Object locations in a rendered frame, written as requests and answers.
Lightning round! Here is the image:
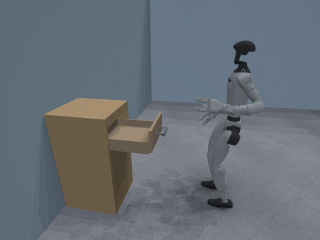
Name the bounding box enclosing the robot left upper arm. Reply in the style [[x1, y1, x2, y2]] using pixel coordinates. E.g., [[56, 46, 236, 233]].
[[236, 72, 264, 113]]

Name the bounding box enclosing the right robot thigh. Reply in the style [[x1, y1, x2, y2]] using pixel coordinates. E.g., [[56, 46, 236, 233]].
[[208, 118, 225, 160]]

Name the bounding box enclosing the handle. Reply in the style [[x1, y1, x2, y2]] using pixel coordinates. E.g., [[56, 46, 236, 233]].
[[156, 126, 168, 137]]

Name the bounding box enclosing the robot left forearm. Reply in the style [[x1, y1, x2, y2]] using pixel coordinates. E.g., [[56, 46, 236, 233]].
[[221, 102, 264, 116]]

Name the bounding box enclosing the cabinet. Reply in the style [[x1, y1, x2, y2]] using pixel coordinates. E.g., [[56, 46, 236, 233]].
[[44, 98, 133, 215]]

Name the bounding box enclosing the robot right shin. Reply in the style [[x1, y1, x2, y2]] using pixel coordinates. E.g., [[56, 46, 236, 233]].
[[207, 152, 214, 183]]

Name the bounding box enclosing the right robot hand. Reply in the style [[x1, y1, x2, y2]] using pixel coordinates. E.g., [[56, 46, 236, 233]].
[[199, 112, 218, 125]]

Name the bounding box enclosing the drawer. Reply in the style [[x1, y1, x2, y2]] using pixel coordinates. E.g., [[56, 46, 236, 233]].
[[107, 112, 162, 155]]

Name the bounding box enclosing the left robot hand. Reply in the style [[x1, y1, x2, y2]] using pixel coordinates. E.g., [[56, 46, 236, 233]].
[[193, 97, 223, 113]]

